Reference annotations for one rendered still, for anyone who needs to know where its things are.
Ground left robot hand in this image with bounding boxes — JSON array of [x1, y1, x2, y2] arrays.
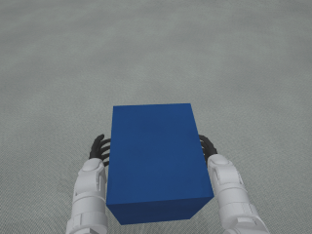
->
[[89, 134, 111, 167]]

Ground carton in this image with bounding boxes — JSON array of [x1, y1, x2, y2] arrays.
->
[[105, 103, 215, 225]]

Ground robot right forearm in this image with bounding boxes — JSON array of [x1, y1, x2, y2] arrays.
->
[[207, 154, 271, 234]]

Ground right robot hand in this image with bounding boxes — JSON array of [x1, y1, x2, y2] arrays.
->
[[199, 135, 217, 167]]

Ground robot left forearm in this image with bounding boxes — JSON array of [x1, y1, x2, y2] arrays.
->
[[65, 158, 108, 234]]

